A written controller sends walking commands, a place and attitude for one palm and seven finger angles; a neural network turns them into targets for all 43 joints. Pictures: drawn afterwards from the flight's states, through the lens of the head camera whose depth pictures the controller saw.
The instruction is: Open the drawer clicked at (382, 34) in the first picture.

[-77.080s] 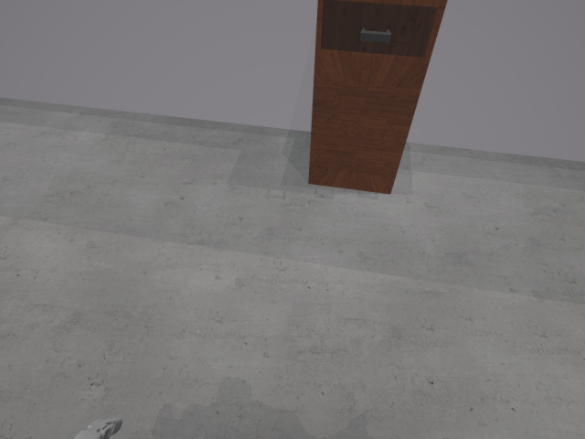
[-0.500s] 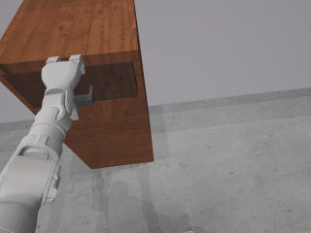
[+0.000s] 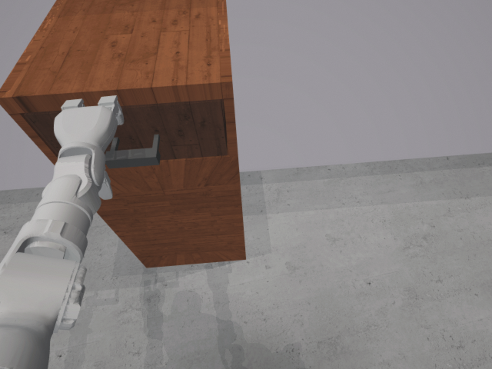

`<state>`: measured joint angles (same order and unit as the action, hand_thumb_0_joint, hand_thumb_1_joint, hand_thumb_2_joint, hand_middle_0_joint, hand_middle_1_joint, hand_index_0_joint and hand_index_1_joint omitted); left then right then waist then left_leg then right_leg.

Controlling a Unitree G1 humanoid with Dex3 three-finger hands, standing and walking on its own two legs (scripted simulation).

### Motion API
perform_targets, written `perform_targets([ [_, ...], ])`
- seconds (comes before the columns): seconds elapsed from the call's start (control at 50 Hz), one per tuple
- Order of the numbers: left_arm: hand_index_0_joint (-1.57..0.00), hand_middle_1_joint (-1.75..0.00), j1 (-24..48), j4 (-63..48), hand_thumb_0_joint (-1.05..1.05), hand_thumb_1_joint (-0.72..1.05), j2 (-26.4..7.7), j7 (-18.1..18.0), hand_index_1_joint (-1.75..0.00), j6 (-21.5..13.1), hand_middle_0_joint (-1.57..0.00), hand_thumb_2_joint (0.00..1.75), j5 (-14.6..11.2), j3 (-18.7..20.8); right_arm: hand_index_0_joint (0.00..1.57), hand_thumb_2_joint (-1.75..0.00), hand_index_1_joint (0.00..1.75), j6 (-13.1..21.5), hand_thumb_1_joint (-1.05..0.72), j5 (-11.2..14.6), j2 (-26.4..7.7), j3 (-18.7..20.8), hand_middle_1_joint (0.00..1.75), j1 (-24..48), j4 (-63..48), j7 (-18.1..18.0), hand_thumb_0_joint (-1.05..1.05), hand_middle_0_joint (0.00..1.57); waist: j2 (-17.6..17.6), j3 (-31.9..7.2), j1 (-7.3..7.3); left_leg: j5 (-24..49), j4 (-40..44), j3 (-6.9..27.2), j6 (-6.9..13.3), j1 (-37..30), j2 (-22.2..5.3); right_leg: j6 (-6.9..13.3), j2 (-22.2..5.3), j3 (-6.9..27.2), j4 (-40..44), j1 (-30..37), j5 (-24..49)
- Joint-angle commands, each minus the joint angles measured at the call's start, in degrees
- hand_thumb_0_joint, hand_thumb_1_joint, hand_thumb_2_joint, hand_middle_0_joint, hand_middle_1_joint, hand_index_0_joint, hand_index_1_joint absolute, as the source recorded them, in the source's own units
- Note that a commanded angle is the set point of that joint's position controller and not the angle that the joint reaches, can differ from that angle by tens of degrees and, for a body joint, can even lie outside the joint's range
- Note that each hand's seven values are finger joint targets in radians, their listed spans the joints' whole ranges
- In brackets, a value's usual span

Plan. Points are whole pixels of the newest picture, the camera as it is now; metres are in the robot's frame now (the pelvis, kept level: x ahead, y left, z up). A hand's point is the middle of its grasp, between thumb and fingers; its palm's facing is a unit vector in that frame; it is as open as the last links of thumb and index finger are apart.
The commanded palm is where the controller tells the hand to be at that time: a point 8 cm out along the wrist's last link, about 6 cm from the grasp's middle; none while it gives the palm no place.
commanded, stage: re-aim the fingers above the handle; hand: left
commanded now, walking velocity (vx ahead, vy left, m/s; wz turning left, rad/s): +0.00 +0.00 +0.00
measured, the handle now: (134, 149) +0.53 +0.23 +0.01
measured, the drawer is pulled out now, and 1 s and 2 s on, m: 0.00 0.00 0.00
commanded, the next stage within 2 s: lower the fingers behind the handle in 0.38 s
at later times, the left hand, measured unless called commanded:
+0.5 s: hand (94, 163) +0.45 +0.26 +0.07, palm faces -0.12 +0.04 -0.99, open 13.8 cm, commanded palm +0.44 +0.23 +0.12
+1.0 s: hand (121, 169) +0.46 +0.23 +0.04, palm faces -0.14 +0.00 -0.99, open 13.9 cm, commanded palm +0.44 +0.23 +0.09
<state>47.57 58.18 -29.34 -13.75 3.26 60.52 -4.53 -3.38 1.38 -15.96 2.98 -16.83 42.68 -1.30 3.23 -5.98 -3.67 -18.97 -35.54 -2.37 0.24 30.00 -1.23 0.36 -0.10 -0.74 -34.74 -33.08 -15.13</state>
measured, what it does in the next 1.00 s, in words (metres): stands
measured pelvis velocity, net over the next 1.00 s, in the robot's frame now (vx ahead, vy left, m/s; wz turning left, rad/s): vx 0.00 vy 0.00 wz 0.00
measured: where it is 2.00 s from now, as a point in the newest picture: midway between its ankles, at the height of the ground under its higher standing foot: outside the picture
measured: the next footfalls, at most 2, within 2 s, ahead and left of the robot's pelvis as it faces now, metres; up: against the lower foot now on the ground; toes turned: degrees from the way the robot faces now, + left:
none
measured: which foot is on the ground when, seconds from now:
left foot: down 0.00-1.00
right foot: down 0.00-1.00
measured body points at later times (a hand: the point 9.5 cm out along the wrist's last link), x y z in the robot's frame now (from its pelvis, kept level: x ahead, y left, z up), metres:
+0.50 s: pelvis +0.00 +0.01 +0.00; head +0.06 -0.01 +0.45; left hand +0.45 +0.25 +0.12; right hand +0.05 -0.26 -0.14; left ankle -0.03 +0.12 -0.72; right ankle +0.01 -0.12 -0.72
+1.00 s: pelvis +0.00 +0.00 +0.00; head +0.07 -0.02 +0.44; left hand +0.46 +0.22 +0.09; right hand +0.04 -0.27 -0.15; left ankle -0.03 +0.12 -0.72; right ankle +0.01 -0.12 -0.72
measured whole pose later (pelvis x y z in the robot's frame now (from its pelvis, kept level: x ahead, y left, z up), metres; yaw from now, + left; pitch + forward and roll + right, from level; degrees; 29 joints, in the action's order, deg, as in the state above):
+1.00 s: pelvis +0.00 +0.00 +0.00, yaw +0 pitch +14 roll +0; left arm 45.2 57.8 -27.2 -10.3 1.4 59.4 -5.1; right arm -3.5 0.5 -13.9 2.0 -17.6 43.0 -3.0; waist 2.9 -5.6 -4.3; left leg -19.4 -37.1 -2.1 0.1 32.1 -1.3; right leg 0.5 -0.1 -0.9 -36.6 -35.2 -15.8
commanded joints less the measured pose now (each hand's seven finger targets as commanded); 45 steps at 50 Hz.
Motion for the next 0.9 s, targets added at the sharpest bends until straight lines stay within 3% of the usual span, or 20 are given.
perform_targets([
  [0.0,-0.30,-1.20,23.89,-13.55,0.00,-0.50,-5.40,4.57,-1.20,-1.90,-0.30,0.30,-2.12,-2.12,0.20,-0.90,0.30,1.08,-0.90,-0.10,-8.21,2.75,0.30,-3.37,-5.79,-1.82,0.00,0.20,-4.82,-20.58,-2.83,18.76,2.78,-0.23,2.17,-11.81,2.36,0.58,2.02,-0.29,4.27,13.13,17.82],
  [0.06,-0.30,-1.20,22.27,-16.78,0.00,-0.50,-7.80,5.55,-1.20,-6.72,-0.30,0.30,-1.58,0.61,0.20,-0.90,0.30,1.14,-0.90,-0.56,-7.57,2.53,0.30,-3.36,-6.35,-2.61,0.00,0.20,-3.65,-19.22,-1.54,18.78,2.32,0.43,2.21,-11.83,2.58,0.79,2.08,-0.29,3.36,11.67,16.64],
  [0.08,-0.30,-1.20,23.43,-18.12,0.00,-0.50,-9.88,4.80,-1.20,-8.17,-0.30,0.30,-1.16,2.34,0.20,-0.90,0.30,1.14,-0.90,-0.64,-7.47,2.44,0.30,-3.64,-6.35,-2.67,0.00,0.20,-2.60,-18.72,-1.48,18.42,2.24,0.50,2.06,-11.61,2.59,0.94,2.09,-0.08,3.17,11.06,16.22],
  [0.12,-0.30,-1.20,23.22,-19.45,0.00,-0.50,-16.07,1.77,-1.20,-10.37,-0.30,0.30,0.11,8.63,0.20,-0.90,0.30,1.21,-0.90,-1.02,-7.12,2.31,0.30,-4.09,-6.54,-2.61,0.00,0.20,-1.93,-20.15,0.44,20.24,1.83,0.79,1.88,-9.87,2.70,1.19,2.03,-0.02,1.82,12.72,17.33],
  [0.2,-0.30,-1.20,22.14,-20.83,0.00,-0.50,-23.73,-5.97,-1.20,-8.83,-0.30,0.30,2.06,16.55,0.20,-0.90,0.30,1.05,-0.90,-1.50,-6.58,1.75,0.30,-2.65,-6.46,-1.11,0.00,0.20,0.89,-24.18,3.88,23.75,1.19,0.20,0.82,-6.75,2.85,1.38,1.97,0.35,-0.71,16.69,20.41],
  [0.22,-0.30,-1.20,20.52,-20.05,0.00,-0.50,-21.88,-7.46,-1.20,-7.23,-0.30,0.30,2.58,14.94,0.20,-0.90,0.30,1.15,-0.90,-1.42,-6.01,1.67,0.30,-2.18,-6.69,-0.68,0.00,0.20,2.35,-24.19,3.95,24.48,1.21,-0.14,0.55,-6.90,2.74,1.35,2.00,0.12,-1.12,16.34,21.00],
  [0.26,-0.30,-1.20,20.44,-16.41,0.00,-0.50,-19.84,-8.84,-1.20,-3.30,-0.30,0.30,3.09,12.65,0.20,-0.90,0.30,1.29,-0.90,-1.16,-6.46,1.74,0.30,-1.90,-6.00,-0.13,0.00,0.20,0.57,-22.98,2.95,22.97,1.63,-0.85,0.35,-6.67,2.22,1.07,2.03,-0.08,-0.39,15.34,19.99],
  [0.3,-0.30,-1.20,19.54,-13.60,0.00,-0.50,-18.23,-7.71,-1.20,-0.02,-0.30,0.30,2.85,10.77,0.20,-0.90,0.30,1.06,-0.90,-0.86,-6.87,2.10,0.30,-2.06,-5.88,0.20,0.00,0.20,-0.29,-25.44,2.46,23.55,1.95,-1.20,0.44,-7.81,2.12,0.99,2.16,0.08,0.23,17.39,21.08],
  [0.32,-0.30,-1.20,18.31,-11.60,0.00,-0.50,-15.80,-6.25,-1.20,1.43,-0.30,0.30,2.33,8.40,0.20,-0.90,0.30,0.99,-0.90,-0.47,-6.94,2.23,0.30,-2.55,-6.01,0.09,0.00,0.20,-1.47,-25.69,1.85,23.14,2.35,-1.39,0.59,-8.37,1.92,0.75,2.14,-0.18,0.54,17.43,21.04],
  [0.36,-0.30,-1.20,20.25,-11.17,0.00,-0.50,-7.65,-2.06,-1.20,2.92,-0.30,0.30,0.01,0.86,0.20,-0.90,0.30,1.06,-0.90,0.21,-7.63,2.70,0.30,-2.75,-6.09,-0.37,0.00,0.20,-4.11,-23.11,-1.12,21.36,2.74,-1.07,1.20,-10.71,1.70,0.41,2.36,-0.73,2.49,14.52,19.21],
  [0.4,-0.30,-1.20,22.05,-14.31,0.00,-0.50,-1.44,2.69,-1.20,1.55,-0.30,0.30,-2.81,-4.75,0.20,-0.90,0.30,1.04,-0.90,0.46,-7.96,3.24,0.30,-2.92,-6.35,-1.00,0.00,0.20,-6.54,-21.75,-3.72,19.91,2.89,-0.27,1.88,-13.55,1.63,0.25,2.36,-0.64,4.41,12.87,17.83],
  [0.46,-0.30,-1.20,23.81,-21.29,0.00,-0.50,1.42,7.46,-1.20,-4.02,-0.30,0.30,-4.08,-7.76,0.20,-0.90,0.30,1.54,-0.90,-0.35,-7.65,3.29,0.30,-2.41,-6.02,-2.61,0.00,0.20,-3.72,-20.04,-4.12,20.44,2.28,0.99,2.32,-17.43,2.12,0.40,2.28,-0.81,4.76,9.52,15.88],
  [0.52,-0.30,-1.20,25.22,-22.03,0.00,-0.50,-5.59,6.84,-1.20,-9.92,-0.30,0.30,-2.54,-1.68,0.20,-0.90,0.30,1.50,-0.90,-1.03,-7.38,2.76,0.30,-3.45,-4.90,-3.29,0.00,0.20,-1.83,-15.71,-3.16,18.69,1.87,2.10,1.76,-14.67,2.44,1.18,2.25,-0.94,3.60,6.56,13.26],
  [0.58,-0.30,-1.20,23.48,-21.17,0.00,-0.50,-14.69,0.56,-1.20,-12.52,-0.30,0.30,-0.01,8.10,0.20,-0.90,0.30,1.34,-0.90,-1.28,-6.71,2.16,0.30,-4.01,-5.33,-2.57,0.00,0.20,0.76,-17.52,0.42,19.06,1.37,1.80,0.95,-10.09,2.85,1.83,2.13,-0.73,1.25,8.56,13.64],
  [0.6,-0.30,-1.20,22.37,-20.82,0.00,-0.50,-19.97,-2.24,-1.20,-12.21,-0.30,0.30,0.60,13.09,0.20,-0.90,0.30,1.16,-0.90,-1.51,-7.01,1.90,0.30,-3.42,-5.36,-2.13,0.00,0.20,1.26,-19.13,2.42,19.10,1.30,1.60,0.73,-7.56,2.95,1.92,2.01,-0.41,0.40,10.91,13.71],
  [0.66,-0.30,-1.20,21.37,-18.55,0.00,-0.50,-17.24,-9.93,-1.20,-7.93,-0.30,0.30,2.90,12.44,0.20,-0.90,0.30,1.60,-0.90,-1.88,-5.77,1.60,0.30,-2.04,-5.66,-0.43,0.00,0.20,3.40,-21.37,3.23,20.82,0.37,0.64,-0.07,-5.19,2.85,1.89,2.13,-0.59,-1.91,10.41,15.45],
  [0.72,-0.30,-1.20,19.48,-12.48,0.00,-0.50,-14.51,-12.72,-1.20,-0.32,-0.30,0.30,4.22,9.61,0.20,-0.90,0.30,1.26,-0.90,-1.86,-6.15,1.78,0.30,-1.74,-5.50,0.80,0.00,0.20,0.94,-25.15,2.72,22.16,0.04,-0.65,-0.22,-4.97,2.32,1.37,2.26,-0.56,-2.39,12.69,18.05],
  [0.8,-0.30,-1.20,22.98,-6.80,0.00,-0.50,-7.88,-7.87,-1.20,5.65,-0.30,0.30,1.91,2.62,0.20,-0.90,0.30,0.82,-0.90,-0.63,-7.22,2.66,0.30,-3.03,-5.18,0.26,0.00,0.20,-4.81,-27.00,-1.32,19.72,0.54,-1.18,0.86,-6.89,2.04,0.49,2.31,-0.19,0.36,14.26,18.92],
  [0.84,-0.30,-1.20,25.77,-8.31,0.00,-0.50,-6.41,-3.58,-1.20,4.61,-0.30,0.30,-0.18,-0.05,0.20,-0.90,0.30,0.79,-0.90,-0.20,-7.81,2.80,0.30,-3.11,-5.19,-1.01,0.00,0.20,-7.07,-26.20,-3.14,16.90,0.62,-1.01,1.81,-7.76,2.30,-0.14,2.10,0.22,1.64,13.96,18.41],
  [0.88,-0.30,-1.20,26.03,-11.35,0.00,-0.50,-5.35,0.41,-1.20,0.94,-0.30,0.30,-1.53,-1.18,0.20,-0.90,0.30,1.30,-0.90,-0.54,-7.85,3.03,0.30,-3.77,-4.95,-2.22,0.00,0.20,-7.18,-25.31,-4.18,16.81,0.09,-0.53,2.53,-9.43,2.57,-0.22,1.97,0.33,2.24,13.06,18.99],
])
